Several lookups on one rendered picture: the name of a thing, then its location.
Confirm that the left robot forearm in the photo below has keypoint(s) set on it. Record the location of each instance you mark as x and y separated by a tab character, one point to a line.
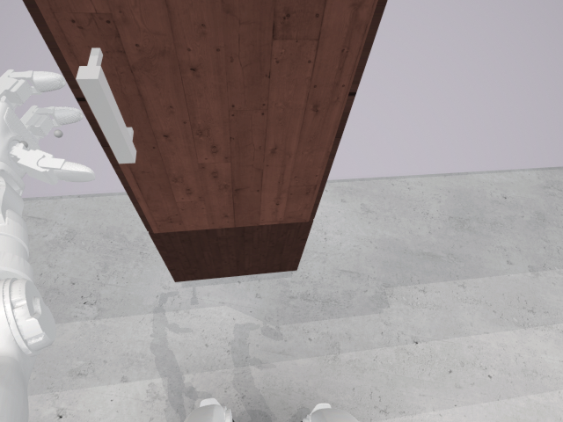
14	240

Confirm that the robot left thigh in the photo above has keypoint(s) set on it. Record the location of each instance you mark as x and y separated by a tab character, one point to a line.
210	413

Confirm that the cupboard door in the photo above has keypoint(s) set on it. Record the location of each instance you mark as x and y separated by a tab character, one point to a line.
235	104

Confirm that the left robot hand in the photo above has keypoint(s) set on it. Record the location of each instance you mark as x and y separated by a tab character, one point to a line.
35	125

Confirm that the left robot upper arm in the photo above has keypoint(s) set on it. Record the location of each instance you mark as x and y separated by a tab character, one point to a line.
26	327

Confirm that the right robot shin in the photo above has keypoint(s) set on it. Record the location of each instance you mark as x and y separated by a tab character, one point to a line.
321	406

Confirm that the handle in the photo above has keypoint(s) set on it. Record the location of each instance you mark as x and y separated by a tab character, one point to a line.
93	84

